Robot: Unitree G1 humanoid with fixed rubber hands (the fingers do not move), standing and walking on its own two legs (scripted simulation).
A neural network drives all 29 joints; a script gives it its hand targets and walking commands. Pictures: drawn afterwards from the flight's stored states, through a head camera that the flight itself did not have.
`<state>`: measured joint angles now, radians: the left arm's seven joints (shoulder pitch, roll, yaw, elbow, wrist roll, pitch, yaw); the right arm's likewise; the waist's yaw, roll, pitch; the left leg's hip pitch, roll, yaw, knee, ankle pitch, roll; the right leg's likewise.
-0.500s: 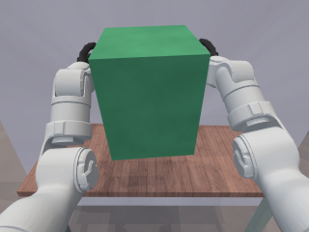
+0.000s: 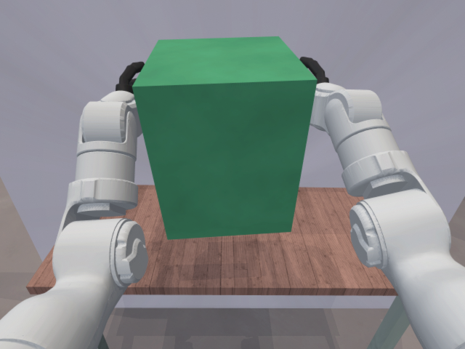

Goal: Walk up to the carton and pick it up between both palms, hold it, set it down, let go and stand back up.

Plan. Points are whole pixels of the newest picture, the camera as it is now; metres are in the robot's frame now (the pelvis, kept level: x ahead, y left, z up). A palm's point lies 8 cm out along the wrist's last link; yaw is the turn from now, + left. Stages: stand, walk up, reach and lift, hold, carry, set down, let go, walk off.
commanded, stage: hold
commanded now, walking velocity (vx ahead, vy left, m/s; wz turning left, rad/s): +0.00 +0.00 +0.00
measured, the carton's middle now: (224, 135) +0.36 -0.01 +0.27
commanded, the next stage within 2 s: none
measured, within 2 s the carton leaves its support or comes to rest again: neither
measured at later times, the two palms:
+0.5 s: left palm (126, 106) +0.37 +0.14 +0.32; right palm (314, 99) +0.36 -0.15 +0.33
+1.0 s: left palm (127, 111) +0.38 +0.14 +0.31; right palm (311, 101) +0.37 -0.15 +0.33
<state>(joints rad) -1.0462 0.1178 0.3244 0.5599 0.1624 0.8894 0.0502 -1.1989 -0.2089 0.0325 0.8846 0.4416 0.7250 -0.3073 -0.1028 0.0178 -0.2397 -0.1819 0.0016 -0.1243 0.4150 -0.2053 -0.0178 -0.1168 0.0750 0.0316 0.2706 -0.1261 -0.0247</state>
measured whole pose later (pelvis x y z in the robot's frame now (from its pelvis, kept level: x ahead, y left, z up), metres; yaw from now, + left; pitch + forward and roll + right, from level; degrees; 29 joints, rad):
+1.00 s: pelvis +0.00 +0.00 +0.00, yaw +0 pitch +0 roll -2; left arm -1.05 0.12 0.31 0.59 0.15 0.88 0.05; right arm -1.22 -0.21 0.04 0.93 0.44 0.72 -0.30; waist -0.09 0.02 -0.24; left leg -0.20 0.00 -0.12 0.42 -0.21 -0.02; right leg -0.14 0.07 0.04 0.28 -0.13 -0.02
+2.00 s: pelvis +0.00 +0.00 +0.00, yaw +0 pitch -1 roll -2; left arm -1.04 0.12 0.32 0.58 0.15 0.88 0.06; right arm -1.22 -0.21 0.04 0.92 0.44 0.73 -0.31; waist -0.10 0.02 -0.24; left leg -0.19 0.00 -0.13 0.42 -0.21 -0.02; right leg -0.13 0.07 0.03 0.28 -0.13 -0.02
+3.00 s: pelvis +0.00 +0.00 +0.00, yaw +0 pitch -1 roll -2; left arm -1.04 0.12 0.32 0.57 0.16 0.89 0.06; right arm -1.21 -0.21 0.05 0.91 0.45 0.73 -0.31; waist -0.10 0.02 -0.24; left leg -0.19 0.00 -0.12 0.42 -0.21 -0.01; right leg -0.12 0.07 0.04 0.28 -0.14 -0.02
